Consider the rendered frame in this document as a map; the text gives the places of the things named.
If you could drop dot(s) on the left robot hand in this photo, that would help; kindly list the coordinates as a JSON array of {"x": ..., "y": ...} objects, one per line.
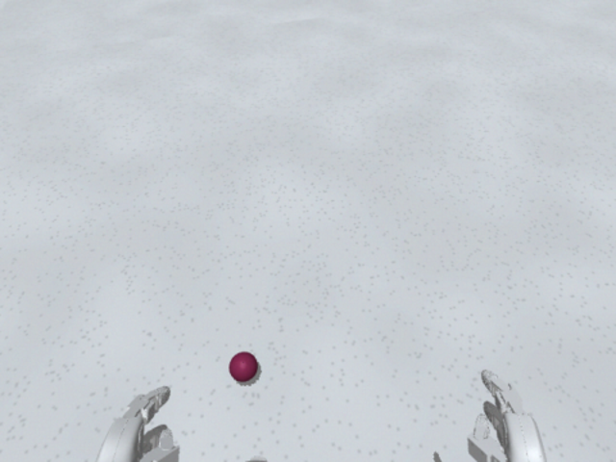
[{"x": 125, "y": 441}]

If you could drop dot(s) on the ball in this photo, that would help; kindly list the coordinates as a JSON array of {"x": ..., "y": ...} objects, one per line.
[{"x": 243, "y": 366}]

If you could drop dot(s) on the right robot hand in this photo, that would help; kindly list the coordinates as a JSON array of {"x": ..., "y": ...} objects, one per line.
[{"x": 517, "y": 431}]

